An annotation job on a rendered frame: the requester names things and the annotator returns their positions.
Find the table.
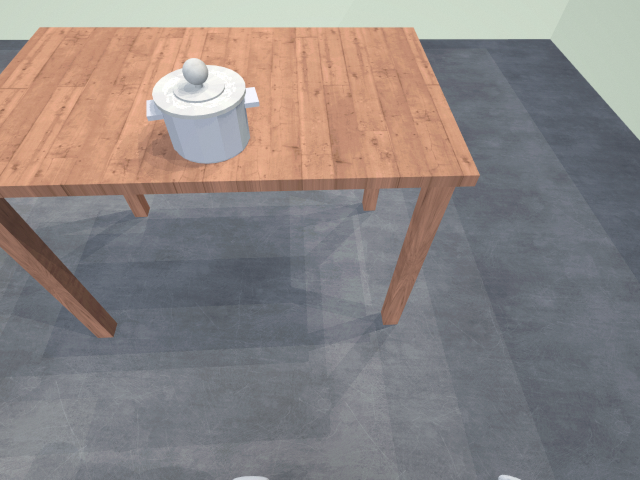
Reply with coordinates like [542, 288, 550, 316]
[0, 27, 480, 338]

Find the pot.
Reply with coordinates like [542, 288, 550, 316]
[146, 87, 260, 164]

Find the lid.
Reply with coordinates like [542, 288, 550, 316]
[152, 65, 246, 120]

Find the knob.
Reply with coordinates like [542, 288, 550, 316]
[182, 58, 208, 85]

